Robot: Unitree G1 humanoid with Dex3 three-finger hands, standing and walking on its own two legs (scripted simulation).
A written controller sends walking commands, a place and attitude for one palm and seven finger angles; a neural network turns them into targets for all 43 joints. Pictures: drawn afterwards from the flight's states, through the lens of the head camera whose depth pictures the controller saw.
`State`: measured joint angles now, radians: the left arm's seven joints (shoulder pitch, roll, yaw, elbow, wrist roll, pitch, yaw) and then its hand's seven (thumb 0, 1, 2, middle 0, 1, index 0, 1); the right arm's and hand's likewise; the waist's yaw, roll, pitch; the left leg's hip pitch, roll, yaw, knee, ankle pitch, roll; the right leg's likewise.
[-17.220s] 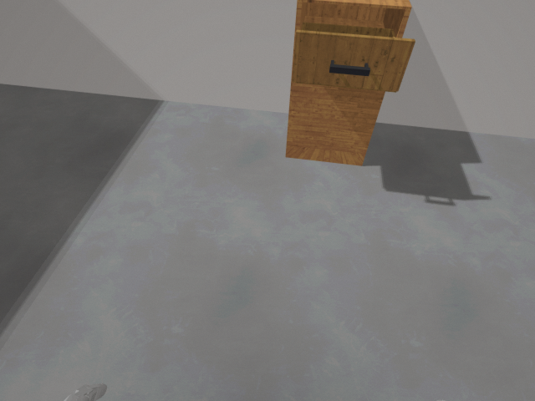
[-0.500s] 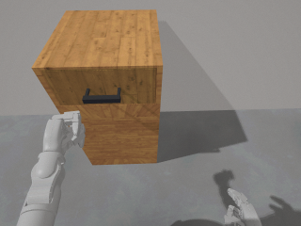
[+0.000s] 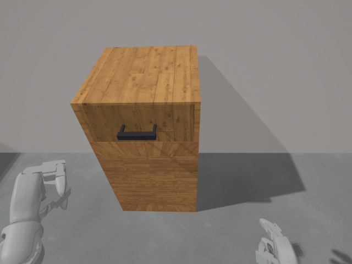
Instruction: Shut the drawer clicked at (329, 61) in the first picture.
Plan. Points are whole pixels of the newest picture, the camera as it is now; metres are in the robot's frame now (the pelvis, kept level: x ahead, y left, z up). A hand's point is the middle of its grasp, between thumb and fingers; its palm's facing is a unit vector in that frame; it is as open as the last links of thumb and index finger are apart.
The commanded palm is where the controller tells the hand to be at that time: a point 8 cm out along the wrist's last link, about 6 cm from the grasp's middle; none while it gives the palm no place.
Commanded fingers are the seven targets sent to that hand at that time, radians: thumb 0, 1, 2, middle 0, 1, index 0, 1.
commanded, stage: draw the hand back to the body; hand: left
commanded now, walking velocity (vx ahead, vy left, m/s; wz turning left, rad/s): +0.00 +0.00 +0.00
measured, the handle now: (137, 131) +0.55 +0.20 -0.05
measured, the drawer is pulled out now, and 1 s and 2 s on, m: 0.00 0.00 0.00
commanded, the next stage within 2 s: step back with the hand held close in 0.32 s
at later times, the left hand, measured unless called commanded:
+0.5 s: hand (44, 201) +0.17 +0.23 +0.16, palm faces +0.40 -0.83 -0.39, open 3.3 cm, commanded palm +0.12 +0.27 +0.17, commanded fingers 0.00 0.90 0.90 -1.40 -1.60 -1.40 -1.60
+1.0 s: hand (22, 227) +0.13 +0.25 +0.15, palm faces +0.33 -0.80 -0.50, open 3.3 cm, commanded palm +0.07 +0.29 +0.17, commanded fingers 0.00 0.90 0.90 -1.40 -1.60 -1.40 -1.60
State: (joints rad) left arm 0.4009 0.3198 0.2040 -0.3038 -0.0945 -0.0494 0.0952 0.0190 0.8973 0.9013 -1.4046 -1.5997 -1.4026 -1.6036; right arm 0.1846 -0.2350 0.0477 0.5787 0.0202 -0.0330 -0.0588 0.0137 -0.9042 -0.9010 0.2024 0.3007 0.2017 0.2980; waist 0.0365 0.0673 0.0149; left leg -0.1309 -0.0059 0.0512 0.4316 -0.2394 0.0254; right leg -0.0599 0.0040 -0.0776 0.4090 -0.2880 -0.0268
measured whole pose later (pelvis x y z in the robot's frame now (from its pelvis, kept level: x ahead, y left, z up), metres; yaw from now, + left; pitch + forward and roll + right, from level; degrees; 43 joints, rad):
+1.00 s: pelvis -0.06 +0.01 -0.01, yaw +1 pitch +1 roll -1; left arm 0.65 0.41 0.38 -0.60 -0.07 -0.19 0.14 0.02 0.89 0.90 -1.41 -1.60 -1.41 -1.60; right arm 0.17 -0.21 -0.01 0.54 0.01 -0.02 -0.07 0.01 -0.90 -0.90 0.20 0.30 0.20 0.30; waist 0.00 0.03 0.06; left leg -0.37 -0.01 0.04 0.53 -0.18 0.05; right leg -0.29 0.00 -0.10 0.51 -0.24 -0.01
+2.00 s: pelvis -0.24 +0.01 -0.01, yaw +1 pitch +2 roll -3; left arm 0.66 0.46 0.38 -0.66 -0.07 -0.22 0.12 0.02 0.89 0.90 -1.41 -1.60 -1.41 -1.60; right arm 0.18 -0.16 0.00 0.54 -0.02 -0.09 -0.04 0.01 -0.90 -0.90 0.20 0.30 0.20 0.30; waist -0.02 0.00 0.01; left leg -0.45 0.02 0.01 0.36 0.02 0.04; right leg -0.26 0.07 -0.02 0.71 -0.52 -0.02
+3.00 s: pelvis -0.29 +0.03 -0.01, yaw +4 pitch -1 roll +0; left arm 0.63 0.38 0.37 -0.55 -0.03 -0.22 0.14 0.02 0.89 0.90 -1.41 -1.60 -1.41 -1.60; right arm 0.20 -0.19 0.01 0.63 0.00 -0.11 -0.07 0.01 -0.90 -0.90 0.20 0.30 0.20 0.30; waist 0.01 -0.02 0.05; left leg -0.25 -0.01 0.04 0.51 -0.24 0.02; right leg -0.20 0.01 -0.03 0.53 -0.31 -0.02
